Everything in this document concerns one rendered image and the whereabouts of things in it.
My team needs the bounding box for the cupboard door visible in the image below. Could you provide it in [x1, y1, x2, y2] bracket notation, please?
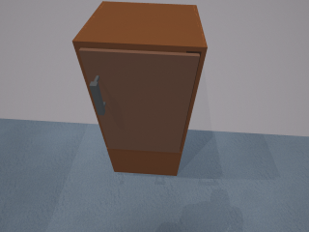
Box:
[78, 47, 200, 153]

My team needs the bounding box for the handle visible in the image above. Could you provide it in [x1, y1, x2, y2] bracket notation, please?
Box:
[89, 75, 106, 116]

